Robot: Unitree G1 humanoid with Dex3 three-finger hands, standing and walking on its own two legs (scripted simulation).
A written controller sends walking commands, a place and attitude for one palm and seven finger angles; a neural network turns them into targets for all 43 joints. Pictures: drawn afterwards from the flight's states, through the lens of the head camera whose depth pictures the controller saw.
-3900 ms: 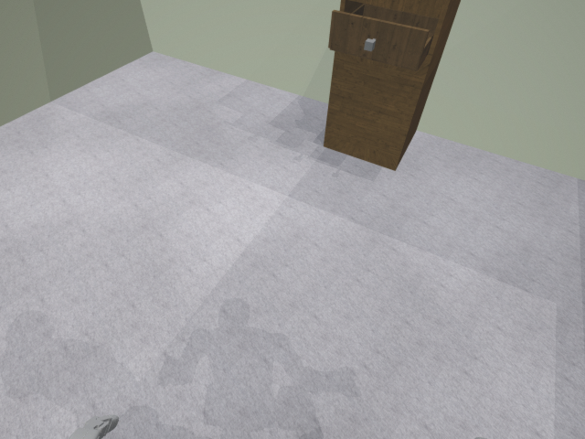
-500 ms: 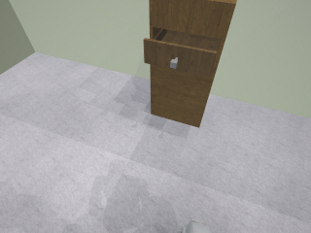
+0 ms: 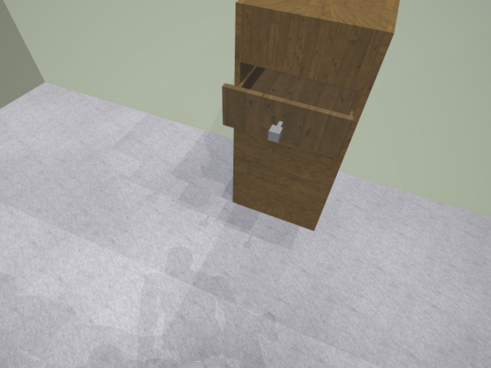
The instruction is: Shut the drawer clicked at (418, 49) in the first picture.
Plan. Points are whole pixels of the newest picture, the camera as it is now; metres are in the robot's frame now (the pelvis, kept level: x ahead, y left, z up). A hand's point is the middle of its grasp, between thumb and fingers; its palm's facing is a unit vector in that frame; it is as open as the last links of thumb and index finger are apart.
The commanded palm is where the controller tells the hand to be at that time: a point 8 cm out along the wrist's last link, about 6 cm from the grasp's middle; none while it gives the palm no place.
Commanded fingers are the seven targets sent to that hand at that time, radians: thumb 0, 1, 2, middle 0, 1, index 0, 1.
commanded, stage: turn to face it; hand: left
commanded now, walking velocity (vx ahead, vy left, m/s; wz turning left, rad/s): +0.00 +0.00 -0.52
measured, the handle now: (277, 130) +0.75 -0.02 -0.07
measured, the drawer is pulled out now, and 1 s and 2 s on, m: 0.15 0.15 0.15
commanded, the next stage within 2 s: take the last steps up to it in 0.50 s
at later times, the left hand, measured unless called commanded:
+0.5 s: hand out of the picture +0.14 +0.16 -0.15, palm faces -0.16 -0.94 -0.30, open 7.4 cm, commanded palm none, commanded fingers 0.00 0.90 0.90 -0.20 -0.30 -0.20 -0.30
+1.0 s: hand out of the picture +0.11 +0.16 -0.17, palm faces -0.25 -0.96 -0.15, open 7.3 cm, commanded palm none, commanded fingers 0.00 0.90 0.90 -0.20 -0.30 -0.20 -0.30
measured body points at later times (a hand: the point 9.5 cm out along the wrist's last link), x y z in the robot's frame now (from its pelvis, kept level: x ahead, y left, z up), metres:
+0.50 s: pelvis +0.01 -0.02 -0.01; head +0.02 -0.06 +0.44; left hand +0.15 +0.21 -0.13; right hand +0.00 -0.27 -0.18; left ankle +0.06 +0.11 -0.71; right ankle +0.00 -0.11 -0.74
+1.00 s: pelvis +0.05 -0.01 +0.01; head +0.05 +0.01 +0.46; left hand +0.13 +0.21 -0.16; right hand -0.03 -0.23 -0.14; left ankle +0.04 +0.09 -0.73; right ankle +0.01 -0.12 -0.68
